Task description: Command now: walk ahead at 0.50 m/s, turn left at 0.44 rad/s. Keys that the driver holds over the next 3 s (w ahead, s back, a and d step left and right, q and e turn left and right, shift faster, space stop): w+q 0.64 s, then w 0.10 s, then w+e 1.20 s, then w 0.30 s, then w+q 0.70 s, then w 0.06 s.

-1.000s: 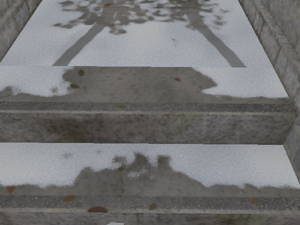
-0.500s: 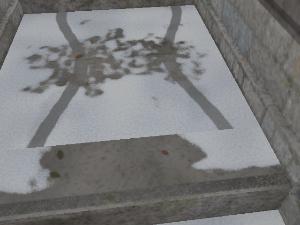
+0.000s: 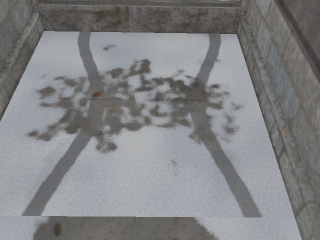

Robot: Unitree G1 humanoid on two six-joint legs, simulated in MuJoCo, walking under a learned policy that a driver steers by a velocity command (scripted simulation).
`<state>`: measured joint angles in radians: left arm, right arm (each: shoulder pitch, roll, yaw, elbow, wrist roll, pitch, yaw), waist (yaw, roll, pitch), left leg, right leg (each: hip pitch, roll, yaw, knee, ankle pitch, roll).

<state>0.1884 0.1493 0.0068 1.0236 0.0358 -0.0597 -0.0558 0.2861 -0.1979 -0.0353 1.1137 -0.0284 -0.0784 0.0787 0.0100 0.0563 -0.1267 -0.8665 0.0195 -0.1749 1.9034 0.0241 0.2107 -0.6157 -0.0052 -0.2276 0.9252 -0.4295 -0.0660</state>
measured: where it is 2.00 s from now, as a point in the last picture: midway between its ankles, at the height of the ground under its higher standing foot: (134, 128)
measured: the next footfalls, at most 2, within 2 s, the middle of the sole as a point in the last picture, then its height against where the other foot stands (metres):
left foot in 0.36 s outside the picture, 0.17 m higher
right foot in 0.96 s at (151, 179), level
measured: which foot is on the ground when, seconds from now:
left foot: up 0.00-0.34, down 0.36-1.00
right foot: down 0.00-0.42, up 0.44-0.94, down 0.96-1.00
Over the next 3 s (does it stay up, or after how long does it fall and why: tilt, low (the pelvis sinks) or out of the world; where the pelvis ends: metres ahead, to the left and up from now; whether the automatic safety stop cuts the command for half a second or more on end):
stays up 1.48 0.10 0.23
